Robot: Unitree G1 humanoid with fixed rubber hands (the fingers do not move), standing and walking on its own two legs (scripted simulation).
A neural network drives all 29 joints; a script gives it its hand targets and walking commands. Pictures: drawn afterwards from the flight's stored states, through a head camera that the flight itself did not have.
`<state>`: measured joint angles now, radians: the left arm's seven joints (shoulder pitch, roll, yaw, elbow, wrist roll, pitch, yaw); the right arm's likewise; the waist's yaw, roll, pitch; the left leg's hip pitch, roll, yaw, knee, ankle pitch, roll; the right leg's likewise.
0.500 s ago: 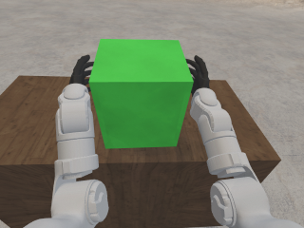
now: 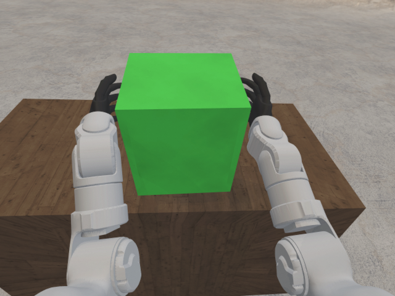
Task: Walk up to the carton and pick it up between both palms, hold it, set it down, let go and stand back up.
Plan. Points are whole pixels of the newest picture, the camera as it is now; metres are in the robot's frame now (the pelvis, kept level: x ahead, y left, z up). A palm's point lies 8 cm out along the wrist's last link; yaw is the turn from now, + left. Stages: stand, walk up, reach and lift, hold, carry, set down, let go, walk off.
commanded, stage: hold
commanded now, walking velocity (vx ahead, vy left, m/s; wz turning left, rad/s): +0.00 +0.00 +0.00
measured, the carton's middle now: (183, 126) +0.39 +0.01 +0.18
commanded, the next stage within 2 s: none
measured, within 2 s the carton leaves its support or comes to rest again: neither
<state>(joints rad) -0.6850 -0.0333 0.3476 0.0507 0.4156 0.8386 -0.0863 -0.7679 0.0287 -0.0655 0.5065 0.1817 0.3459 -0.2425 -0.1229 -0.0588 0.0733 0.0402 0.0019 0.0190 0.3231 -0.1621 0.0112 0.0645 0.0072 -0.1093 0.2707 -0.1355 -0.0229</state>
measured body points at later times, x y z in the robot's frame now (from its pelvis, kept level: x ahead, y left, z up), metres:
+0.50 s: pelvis +0.00 +0.00 +0.00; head -0.06 +0.02 +0.45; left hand +0.38 +0.16 +0.23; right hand +0.38 -0.13 +0.23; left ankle +0.03 +0.11 -0.75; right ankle +0.03 -0.10 -0.75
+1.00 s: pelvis +0.00 +0.00 +0.00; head -0.06 +0.03 +0.45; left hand +0.38 +0.15 +0.23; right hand +0.37 -0.14 +0.23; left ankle +0.03 +0.11 -0.75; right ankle +0.03 -0.10 -0.75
